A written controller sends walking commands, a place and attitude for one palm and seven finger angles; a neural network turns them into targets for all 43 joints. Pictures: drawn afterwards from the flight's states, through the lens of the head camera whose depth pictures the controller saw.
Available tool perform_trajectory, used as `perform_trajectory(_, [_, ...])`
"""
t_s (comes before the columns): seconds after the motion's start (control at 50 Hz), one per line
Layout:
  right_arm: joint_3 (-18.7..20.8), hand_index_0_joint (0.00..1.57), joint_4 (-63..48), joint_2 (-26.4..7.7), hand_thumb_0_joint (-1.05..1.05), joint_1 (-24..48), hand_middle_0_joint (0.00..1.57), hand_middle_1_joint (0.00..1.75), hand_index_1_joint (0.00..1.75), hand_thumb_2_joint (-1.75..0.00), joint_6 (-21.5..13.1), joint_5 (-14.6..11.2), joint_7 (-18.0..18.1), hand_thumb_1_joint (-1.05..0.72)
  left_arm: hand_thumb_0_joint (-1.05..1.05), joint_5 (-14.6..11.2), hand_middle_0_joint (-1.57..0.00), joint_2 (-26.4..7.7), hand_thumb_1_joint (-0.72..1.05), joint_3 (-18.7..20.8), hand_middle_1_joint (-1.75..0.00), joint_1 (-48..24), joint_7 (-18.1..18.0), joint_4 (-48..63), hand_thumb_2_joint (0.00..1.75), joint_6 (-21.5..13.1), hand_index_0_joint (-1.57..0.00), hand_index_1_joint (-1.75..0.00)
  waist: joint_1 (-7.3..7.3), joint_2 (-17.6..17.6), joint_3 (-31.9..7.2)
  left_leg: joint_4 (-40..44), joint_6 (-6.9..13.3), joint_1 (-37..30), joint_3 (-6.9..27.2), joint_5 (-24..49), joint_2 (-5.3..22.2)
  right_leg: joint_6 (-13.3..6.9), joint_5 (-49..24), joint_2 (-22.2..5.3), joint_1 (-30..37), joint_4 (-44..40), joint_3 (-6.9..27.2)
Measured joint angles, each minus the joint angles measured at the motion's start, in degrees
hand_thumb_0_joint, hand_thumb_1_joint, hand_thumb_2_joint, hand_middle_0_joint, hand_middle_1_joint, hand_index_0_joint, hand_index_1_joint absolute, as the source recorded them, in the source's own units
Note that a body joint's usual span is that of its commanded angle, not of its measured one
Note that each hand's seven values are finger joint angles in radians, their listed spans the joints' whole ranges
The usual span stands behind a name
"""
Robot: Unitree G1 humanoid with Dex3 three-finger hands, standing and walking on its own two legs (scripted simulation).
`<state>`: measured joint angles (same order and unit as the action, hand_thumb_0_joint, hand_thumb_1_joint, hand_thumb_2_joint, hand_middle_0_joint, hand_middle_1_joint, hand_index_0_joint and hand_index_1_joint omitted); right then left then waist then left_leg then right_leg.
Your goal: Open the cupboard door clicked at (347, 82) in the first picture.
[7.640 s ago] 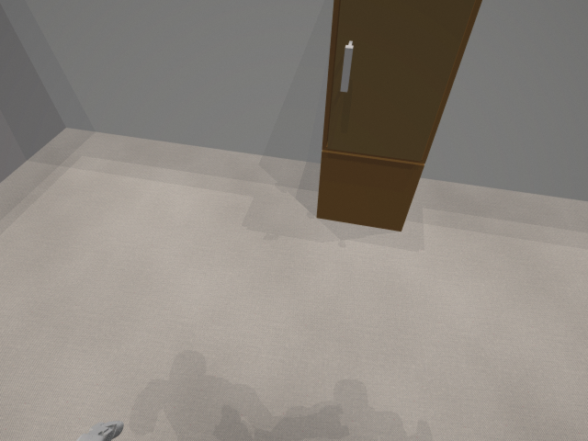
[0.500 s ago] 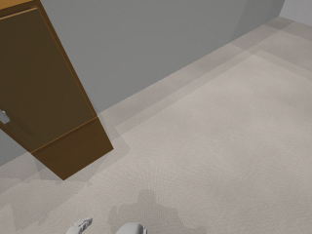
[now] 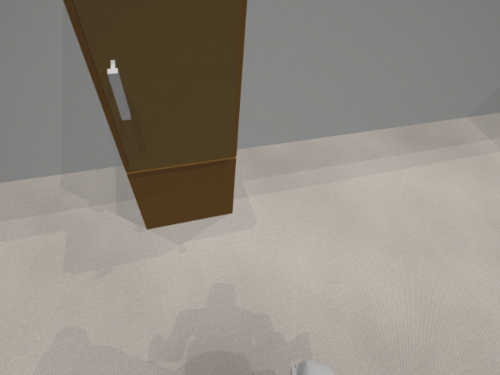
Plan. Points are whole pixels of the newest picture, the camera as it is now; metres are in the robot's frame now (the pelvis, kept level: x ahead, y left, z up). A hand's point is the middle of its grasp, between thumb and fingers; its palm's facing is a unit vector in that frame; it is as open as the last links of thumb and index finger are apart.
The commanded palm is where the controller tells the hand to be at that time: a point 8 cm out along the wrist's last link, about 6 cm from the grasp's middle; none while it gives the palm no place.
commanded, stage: turn to face it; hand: left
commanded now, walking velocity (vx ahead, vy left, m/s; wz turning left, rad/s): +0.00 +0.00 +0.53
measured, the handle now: (119, 90) +0.73 +0.38 -0.01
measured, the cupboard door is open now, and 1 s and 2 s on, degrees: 0 0 0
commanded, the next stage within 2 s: take the last steps up to it in 0.48 s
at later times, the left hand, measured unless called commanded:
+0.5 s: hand out of the picture +0.03 +0.15 -0.14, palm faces +0.23 -0.93 -0.29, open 7.4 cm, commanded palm none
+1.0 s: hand out of the picture -0.12 +0.16 -0.18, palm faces +0.37 -0.91 -0.16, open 7.4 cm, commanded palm none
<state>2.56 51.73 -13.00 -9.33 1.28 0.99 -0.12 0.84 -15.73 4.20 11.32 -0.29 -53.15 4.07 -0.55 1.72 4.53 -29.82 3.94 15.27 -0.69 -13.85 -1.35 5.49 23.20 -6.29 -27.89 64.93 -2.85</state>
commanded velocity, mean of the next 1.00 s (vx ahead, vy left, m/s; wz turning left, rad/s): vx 0.13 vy -0.02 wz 0.18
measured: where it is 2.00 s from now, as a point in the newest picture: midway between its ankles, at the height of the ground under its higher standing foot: (228, 347)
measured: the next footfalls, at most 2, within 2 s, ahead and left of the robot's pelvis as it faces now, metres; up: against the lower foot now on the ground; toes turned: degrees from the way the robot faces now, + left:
right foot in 0.40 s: +0.04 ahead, -0.15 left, +0.00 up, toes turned +9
left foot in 0.84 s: -0.06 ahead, +0.10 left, +0.00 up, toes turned +23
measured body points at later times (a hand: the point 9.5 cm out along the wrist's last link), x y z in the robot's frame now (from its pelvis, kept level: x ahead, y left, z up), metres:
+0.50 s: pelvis -0.03 -0.06 +0.00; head -0.01 -0.09 +0.45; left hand +0.02 +0.20 -0.12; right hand +0.05 -0.30 -0.17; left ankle -0.02 +0.07 -0.68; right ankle +0.00 -0.16 -0.74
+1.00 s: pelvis -0.01 +0.00 +0.01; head -0.03 +0.02 +0.45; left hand -0.14 +0.21 -0.16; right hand +0.10 -0.21 -0.13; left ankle -0.09 +0.08 -0.74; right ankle +0.03 -0.13 -0.67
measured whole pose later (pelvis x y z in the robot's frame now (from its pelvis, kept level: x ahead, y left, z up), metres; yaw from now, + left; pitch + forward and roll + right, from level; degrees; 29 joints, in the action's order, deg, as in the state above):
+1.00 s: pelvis -0.01 +0.00 +0.01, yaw +18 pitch -2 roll -1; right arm 1.8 58.3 -8.7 -16.4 -2.4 1.3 1.3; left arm 1.7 -12.2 2.9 22.5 1.2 -64.0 2.2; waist -1.1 2.0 -0.2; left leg -23.2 1.2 3.9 -4.5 -17.6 1.5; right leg 1.1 19.8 -4.8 -24.9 57.2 -4.8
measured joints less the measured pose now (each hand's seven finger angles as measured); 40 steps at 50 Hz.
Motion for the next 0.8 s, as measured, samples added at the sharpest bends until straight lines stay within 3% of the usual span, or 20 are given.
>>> perform_trajectory(0.1, [-0.14, 0.20, 0.49, 0.81, 0.01, -1.54, 0.20, 0.30, 0.30, -0.90, 0.16, -0.01, -0.04, -0.91, 0.00, 0.02, -0.20, 0.43, 0.91, -0.22, -0.30, -2.11, -0.20, 1.27, 0.90, -0.56, -0.20, -0.30, 0.76, -0.49, -0.88, 3.41, 0.40, -0.85, 2.70, 2.67, -1.73, 0.69, -2.30, 0.84, 0.36, -3.37, 2.38])
perform_trajectory(0.26, [0.26, 0.20, 1.26, 1.39, 0.01, -4.19, 0.21, 0.30, 0.30, -0.90, 0.75, 0.44, 0.03, -0.91, 0.00, -0.29, -0.20, 1.81, 0.91, -0.75, -0.30, -4.68, -0.72, 2.10, 0.90, -0.44, -0.20, -0.30, 2.88, -2.17, -1.46, 3.82, -0.39, 0.36, 6.41, 4.38, -3.38, 0.01, 1.07, 3.34, 4.49, -12.85, 3.05])
perform_trajectory(0.32, [0.56, 0.20, 1.82, 1.05, 0.01, -5.05, 0.21, 0.30, 0.30, -0.90, 1.20, 0.56, 0.07, -0.91, 0.00, -0.54, -0.20, 2.74, 0.91, -1.19, -0.30, -5.03, -0.84, 2.63, 0.90, -0.82, -0.20, -0.30, 3.42, -3.36, -1.47, 3.19, -1.28, 1.46, 7.90, 4.77, -3.64, -0.83, 1.31, 4.78, 7.54, -19.58, 2.89])
perform_trajectory(0.38, [0.93, 0.20, 2.43, 0.66, 0.01, -5.93, 0.21, 0.30, 0.30, -0.90, 1.66, 0.31, -0.02, -0.91, 0.00, -0.75, -0.20, 3.50, 0.91, -1.70, -0.30, -4.23, -0.93, 3.22, 0.90, -1.81, -0.20, -0.30, 3.22, -4.02, -2.02, 1.20, -2.60, 3.28, 8.97, 4.45, -4.29, -1.70, -4.36, 5.66, 12.88, -31.35, 2.39])
perform_trajectory(0.42, [1.41, 0.20, 3.03, 0.08, 0.01, -6.03, 0.20, 0.30, 0.30, -0.90, 2.00, -0.09, -0.04, -0.91, 0.00, -0.31, -0.20, 4.40, 0.91, -1.99, -0.30, -3.41, -1.13, 3.02, 0.90, -2.66, -0.20, -0.30, 2.80, -5.23, -1.91, -4.48, -3.75, 5.75, 9.01, -1.22, -4.04, -5.62, -6.76, 6.31, 14.29, -34.46, 1.45])
perform_trajectory(0.44, [1.70, 0.20, 3.26, -0.16, 0.01, -6.06, 0.20, 0.30, 0.30, -0.90, 2.33, -0.05, 0.00, -0.91, 0.00, -0.18, -0.20, 4.82, 0.91, -2.34, -0.30, -2.80, -1.12, 2.91, 0.90, -2.69, -0.20, -0.30, 2.79, -5.52, -1.86, -9.83, -4.30, 7.54, 8.28, -6.19, -4.17, -6.45, -6.77, 6.11, 14.38, -34.08, 0.90])
perform_trajectory(0.48, [2.16, 0.20, 3.62, -0.63, 0.01, -6.29, 0.20, 0.30, 0.30, -0.90, 2.94, 0.20, -0.14, -0.91, 0.00, -0.14, -0.20, 5.63, 0.91, -2.57, -0.30, -1.26, -1.16, 2.45, 0.90, -2.54, -0.20, -0.30, 2.70, -5.52, -2.22, -20.81, -5.00, 10.83, 6.44, -10.06, -4.01, -6.87, -6.95, 5.24, 15.29, -34.88, -0.07])
perform_trajectory(0.52, [2.45, 0.20, 3.94, -1.07, 0.01, -6.31, 0.20, 0.30, 0.30, -0.90, 3.23, 0.33, -0.38, -0.91, 0.00, -0.19, -0.20, 6.16, 0.91, -2.61, -0.30, 0.11, -1.19, 1.68, 0.90, -2.36, -0.20, -0.30, 2.53, -5.32, -2.40, -29.11, -5.67, 12.73, 4.83, -9.09, -2.71, -6.79, -7.64, 4.54, 16.33, -36.32, -0.76])
perform_trajectory(0.58, [2.65, 0.20, 4.45, -1.52, 0.01, -6.28, 0.20, 0.30, 0.30, -0.90, 3.19, 0.30, -0.50, -0.91, 0.00, -0.13, -0.20, 6.63, 0.90, -2.72, -0.30, 1.56, -1.04, 0.45, 0.90, -2.55, -0.20, -0.30, 2.43, -4.97, -2.40, -34.42, -6.68, 13.07, 3.96, -6.78, -0.29, -6.75, -8.35, 3.72, 17.11, -37.55, -2.13])
perform_trajectory(0.66, [2.45, 0.20, 5.65, -1.61, 0.01, -5.85, 0.20, 0.30, 0.30, -0.90, 3.27, 0.41, -0.42, -0.91, 0.00, 0.22, -0.20, 7.00, 0.90, -2.77, -0.30, 3.39, -0.79, -0.90, 0.90, -3.41, -0.20, -0.30, 1.28, -4.09, -2.46, -30.91, -7.48, 9.90, 3.33, -7.17, 2.32, -6.53, -8.67, 2.76, 17.23, -38.18, -3.69])
perform_trajectory(0.8, [1.23, 0.19, 6.38, -0.25, 0.01, -3.92, 0.20, 0.30, 0.30, -0.90, 1.17, 0.36, -0.79, -0.91, 0.00, 0.92, -0.20, 5.93, 0.91, -2.30, -0.30, 8.51, 0.03, -4.81, 0.90, -4.61, -0.20, -0.30, -2.00, -1.48, -3.57, -9.42, -5.85, 0.16, -1.52, -10.24, 3.87, -4.86, -8.67, 1.08, 17.24, -38.76, -5.28])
